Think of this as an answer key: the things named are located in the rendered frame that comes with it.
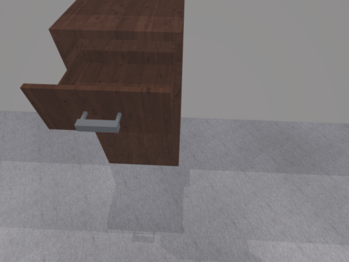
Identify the handle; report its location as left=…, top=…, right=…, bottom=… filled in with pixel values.
left=74, top=111, right=122, bottom=133

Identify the drawer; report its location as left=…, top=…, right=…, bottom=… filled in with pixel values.
left=20, top=49, right=177, bottom=134

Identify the cabinet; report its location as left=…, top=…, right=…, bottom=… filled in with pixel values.
left=49, top=0, right=184, bottom=166

